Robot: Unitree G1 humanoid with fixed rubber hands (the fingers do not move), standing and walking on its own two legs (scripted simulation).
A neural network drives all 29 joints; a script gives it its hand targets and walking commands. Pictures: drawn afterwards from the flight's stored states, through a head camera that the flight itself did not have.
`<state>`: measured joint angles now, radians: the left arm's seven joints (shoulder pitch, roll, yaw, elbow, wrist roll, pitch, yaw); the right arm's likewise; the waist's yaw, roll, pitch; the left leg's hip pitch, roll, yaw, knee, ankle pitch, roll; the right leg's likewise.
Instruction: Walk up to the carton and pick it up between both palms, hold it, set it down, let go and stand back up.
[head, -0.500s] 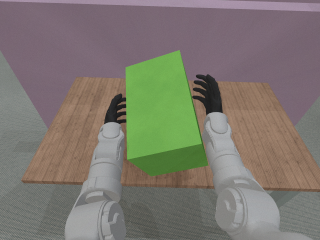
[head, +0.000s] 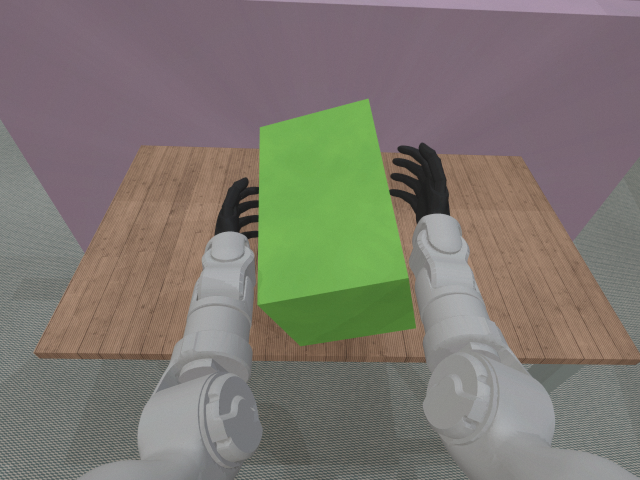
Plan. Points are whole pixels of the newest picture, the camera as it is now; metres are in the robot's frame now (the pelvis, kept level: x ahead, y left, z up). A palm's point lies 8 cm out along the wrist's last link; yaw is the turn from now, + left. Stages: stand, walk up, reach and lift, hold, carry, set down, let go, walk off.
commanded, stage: set down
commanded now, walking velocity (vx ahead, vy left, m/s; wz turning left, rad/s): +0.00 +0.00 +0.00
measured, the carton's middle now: (334, 223) +0.46 -0.02 +0.06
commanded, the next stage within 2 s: none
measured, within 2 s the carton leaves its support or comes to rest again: rests again in 1.96 s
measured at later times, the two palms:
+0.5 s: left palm (237, 214) +0.45 +0.12 +0.08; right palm (420, 210) +0.45 -0.14 +0.10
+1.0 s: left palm (242, 216) +0.45 +0.11 +0.08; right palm (426, 219) +0.44 -0.15 +0.09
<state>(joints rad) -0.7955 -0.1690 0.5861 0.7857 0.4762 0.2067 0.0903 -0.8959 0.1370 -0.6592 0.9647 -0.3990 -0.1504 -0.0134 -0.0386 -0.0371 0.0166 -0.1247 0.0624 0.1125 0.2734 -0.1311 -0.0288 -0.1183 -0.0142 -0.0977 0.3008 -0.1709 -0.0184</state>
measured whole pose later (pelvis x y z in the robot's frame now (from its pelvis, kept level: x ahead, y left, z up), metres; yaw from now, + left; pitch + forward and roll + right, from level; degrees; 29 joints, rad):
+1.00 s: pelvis +0.02 +0.01 +0.00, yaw -3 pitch +9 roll +0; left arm -0.89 -0.15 0.61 0.89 0.48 0.07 0.11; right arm -0.91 0.09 -0.72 1.01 -0.46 -0.18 0.02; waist 0.00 -0.01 -0.05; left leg -0.30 0.07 0.15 0.31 -0.16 -0.02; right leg -0.30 -0.01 -0.10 0.30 -0.16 -0.02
